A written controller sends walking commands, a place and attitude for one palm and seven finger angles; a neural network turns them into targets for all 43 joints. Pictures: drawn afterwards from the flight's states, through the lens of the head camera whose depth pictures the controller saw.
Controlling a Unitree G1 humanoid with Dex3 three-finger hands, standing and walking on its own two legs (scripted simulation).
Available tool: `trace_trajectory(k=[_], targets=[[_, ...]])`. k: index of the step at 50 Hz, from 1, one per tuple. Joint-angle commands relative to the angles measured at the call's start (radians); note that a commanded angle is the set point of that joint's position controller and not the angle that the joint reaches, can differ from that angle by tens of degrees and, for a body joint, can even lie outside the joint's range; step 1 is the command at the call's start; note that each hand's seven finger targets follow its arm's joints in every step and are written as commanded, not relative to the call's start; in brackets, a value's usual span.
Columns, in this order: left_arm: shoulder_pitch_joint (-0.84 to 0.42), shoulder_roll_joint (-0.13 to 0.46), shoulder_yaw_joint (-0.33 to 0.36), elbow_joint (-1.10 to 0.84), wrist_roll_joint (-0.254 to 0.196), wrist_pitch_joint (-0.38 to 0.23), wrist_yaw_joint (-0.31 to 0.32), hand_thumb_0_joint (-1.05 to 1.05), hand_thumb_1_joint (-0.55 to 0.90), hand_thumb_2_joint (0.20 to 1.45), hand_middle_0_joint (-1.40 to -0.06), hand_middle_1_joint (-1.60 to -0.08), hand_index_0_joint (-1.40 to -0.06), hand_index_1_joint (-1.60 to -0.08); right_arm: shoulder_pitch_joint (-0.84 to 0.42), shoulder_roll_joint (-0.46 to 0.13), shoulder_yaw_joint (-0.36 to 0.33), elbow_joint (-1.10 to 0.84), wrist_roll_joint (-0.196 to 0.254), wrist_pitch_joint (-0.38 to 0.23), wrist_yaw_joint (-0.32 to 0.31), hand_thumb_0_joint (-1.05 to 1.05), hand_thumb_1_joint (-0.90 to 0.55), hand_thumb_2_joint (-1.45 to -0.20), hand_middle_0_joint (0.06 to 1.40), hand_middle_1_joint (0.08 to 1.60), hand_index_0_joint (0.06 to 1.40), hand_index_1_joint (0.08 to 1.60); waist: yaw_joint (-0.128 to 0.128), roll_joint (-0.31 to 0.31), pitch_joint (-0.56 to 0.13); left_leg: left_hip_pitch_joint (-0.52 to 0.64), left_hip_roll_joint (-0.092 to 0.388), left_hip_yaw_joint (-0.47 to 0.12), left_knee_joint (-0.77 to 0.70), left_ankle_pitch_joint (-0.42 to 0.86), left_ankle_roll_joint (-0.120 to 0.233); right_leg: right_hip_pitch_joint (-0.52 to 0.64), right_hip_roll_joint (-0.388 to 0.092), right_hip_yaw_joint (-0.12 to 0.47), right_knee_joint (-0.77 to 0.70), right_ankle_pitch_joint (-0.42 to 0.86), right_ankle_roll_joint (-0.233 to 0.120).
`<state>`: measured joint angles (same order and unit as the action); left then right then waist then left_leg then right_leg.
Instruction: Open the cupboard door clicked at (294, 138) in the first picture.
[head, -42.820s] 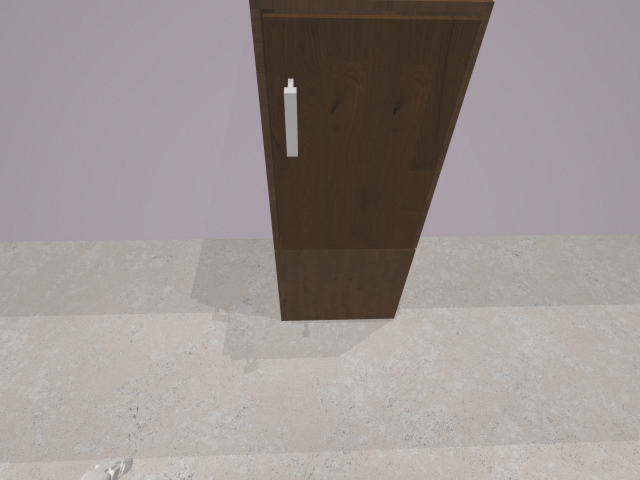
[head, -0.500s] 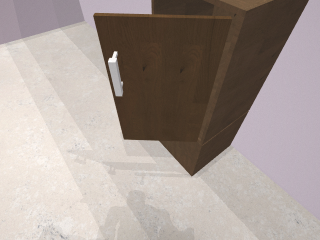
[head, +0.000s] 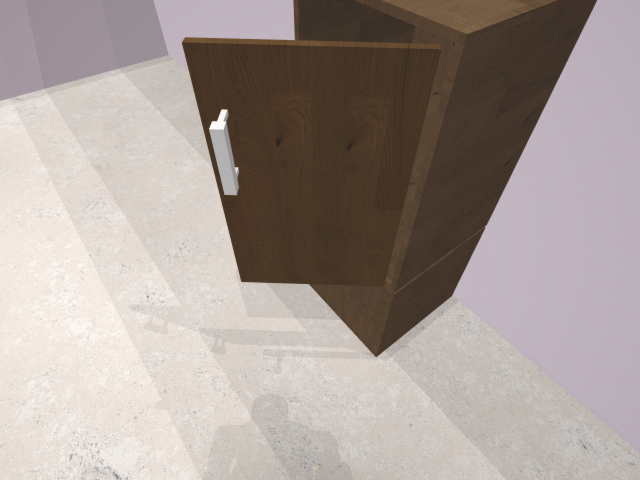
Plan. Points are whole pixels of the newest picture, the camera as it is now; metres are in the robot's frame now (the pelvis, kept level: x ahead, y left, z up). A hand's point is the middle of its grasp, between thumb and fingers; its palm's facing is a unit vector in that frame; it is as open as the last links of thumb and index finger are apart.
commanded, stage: come to a stop and stand still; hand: left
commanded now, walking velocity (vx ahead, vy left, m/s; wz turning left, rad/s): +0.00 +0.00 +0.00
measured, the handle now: (227, 153) +0.60 +0.19 +0.08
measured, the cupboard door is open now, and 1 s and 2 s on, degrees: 50 50 50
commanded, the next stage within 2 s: look again from close up in 0.84 s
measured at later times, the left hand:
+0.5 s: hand out of the picture +0.06 +0.17 -0.17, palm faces +0.00 -0.98 -0.21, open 7.4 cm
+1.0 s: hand out of the picture +0.08 +0.17 -0.17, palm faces +0.01 -0.98 -0.22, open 7.4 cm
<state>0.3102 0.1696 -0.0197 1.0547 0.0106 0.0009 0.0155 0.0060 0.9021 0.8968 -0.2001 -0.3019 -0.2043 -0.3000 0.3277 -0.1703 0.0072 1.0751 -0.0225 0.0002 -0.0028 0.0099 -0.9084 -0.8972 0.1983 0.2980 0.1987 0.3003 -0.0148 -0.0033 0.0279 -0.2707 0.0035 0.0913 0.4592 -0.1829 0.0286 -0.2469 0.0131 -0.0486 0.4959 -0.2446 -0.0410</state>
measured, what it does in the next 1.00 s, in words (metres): shifts its weight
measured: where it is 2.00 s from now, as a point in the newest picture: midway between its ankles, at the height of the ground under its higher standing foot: outside the picture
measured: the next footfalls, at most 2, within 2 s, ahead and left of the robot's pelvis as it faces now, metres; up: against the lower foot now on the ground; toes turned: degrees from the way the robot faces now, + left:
none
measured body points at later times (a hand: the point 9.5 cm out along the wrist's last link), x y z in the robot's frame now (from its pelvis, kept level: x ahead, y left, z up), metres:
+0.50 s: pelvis +0.04 -0.01 +0.00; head +0.06 -0.01 +0.45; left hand +0.06 +0.22 -0.15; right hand +0.07 -0.24 -0.16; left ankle +0.04 +0.10 -0.74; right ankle +0.01 -0.09 -0.74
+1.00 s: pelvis +0.06 -0.02 +0.00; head +0.08 -0.01 +0.45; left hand +0.08 +0.22 -0.15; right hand +0.10 -0.25 -0.15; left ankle +0.04 +0.10 -0.74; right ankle +0.01 -0.09 -0.74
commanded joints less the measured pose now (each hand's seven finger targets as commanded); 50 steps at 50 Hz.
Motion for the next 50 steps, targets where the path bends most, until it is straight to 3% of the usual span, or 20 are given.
trace_trajectory(k=[1, 7, 19, 26, 50], targets=[[0.010, 0.125, 0.023, -0.030, 0.002, -0.032, 0.012, 0.000, 0.900, 0.900, -0.200, -0.300, -0.200, -0.300, 0.025, -0.090, -0.017, -0.032, 0.007, -0.029, -0.013, 0.000, -0.900, -0.900, 0.200, 0.300, 0.200, 0.300, 0.005, 0.001, 0.047, 0.017, 0.088, -0.124, -0.106, -0.127, 0.010, -0.079, -0.118, 0.171, -0.178, -0.186, -0.023], [0.025, 0.113, 0.020, 0.006, 0.000, -0.039, 0.013, 0.000, 0.900, 0.900, -0.200, -0.300, -0.200, -0.300, 0.019, -0.087, -0.013, -0.004, 0.011, -0.043, -0.021, 0.000, -0.900, -0.900, 0.200, 0.300, 0.200, 0.300, 0.015, 0.028, -0.006, 0.056, 0.107, -0.123, -0.106, -0.003, 0.011, -0.002, -0.116, 0.148, -0.144, 0.000, -0.018], [0.012, 0.114, 0.024, 0.021, 0.004, -0.038, 0.018, 0.000, 0.900, 0.900, -0.200, -0.300, -0.200, -0.300, -0.025, -0.090, -0.014, 0.017, 0.011, -0.043, -0.029, 0.000, -0.900, -0.900, 0.200, 0.300, 0.200, 0.300, 0.019, -0.004, 0.015, 0.089, 0.114, -0.115, -0.096, 0.098, 0.011, 0.030, -0.119, 0.131, -0.132, 0.147, -0.011], [-0.002, 0.140, 0.030, 0.015, 0.003, -0.042, 0.020, 0.000, 0.900, 0.900, -0.200, -0.300, -0.200, -0.300, -0.058, -0.117, -0.017, 0.011, 0.011, -0.044, -0.031, 0.000, -0.900, -0.900, 0.200, 0.300, 0.200, 0.300, 0.020, -0.001, -0.032, 0.131, 0.113, -0.105, -0.078, 0.175, 0.007, 0.077, -0.131, 0.133, -0.118, 0.290, -0.009], [-0.005, 0.152, 0.036, 0.015, 0.002, -0.037, 0.022, 0.000, 0.900, 0.900, -0.200, -0.300, -0.200, -0.300, -0.085, -0.122, -0.012, 0.029, 0.010, -0.037, -0.037, 0.000, -0.900, -0.900, 0.200, 0.300, 0.200, 0.300, 0.026, 0.002, -0.026, 0.163, 0.116, -0.099, -0.091, 0.198, -0.001, 0.116, -0.137, 0.123, -0.144, 0.353, -0.002]])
